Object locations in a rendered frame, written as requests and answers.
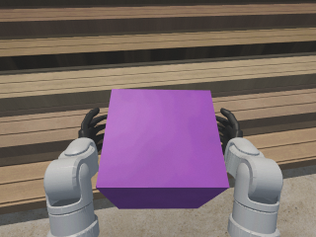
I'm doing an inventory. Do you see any carton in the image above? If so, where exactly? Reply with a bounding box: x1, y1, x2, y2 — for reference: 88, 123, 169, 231
96, 89, 230, 209

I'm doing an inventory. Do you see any right robot hand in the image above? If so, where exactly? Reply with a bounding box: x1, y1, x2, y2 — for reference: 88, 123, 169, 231
215, 108, 243, 155

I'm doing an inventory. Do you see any right robot forearm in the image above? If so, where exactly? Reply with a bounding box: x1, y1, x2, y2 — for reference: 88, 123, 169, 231
224, 137, 283, 237

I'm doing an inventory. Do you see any left robot forearm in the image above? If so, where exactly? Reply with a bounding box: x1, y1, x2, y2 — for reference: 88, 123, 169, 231
43, 137, 100, 237

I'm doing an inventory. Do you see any left robot hand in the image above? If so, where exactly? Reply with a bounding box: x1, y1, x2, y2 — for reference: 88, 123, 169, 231
78, 108, 108, 152

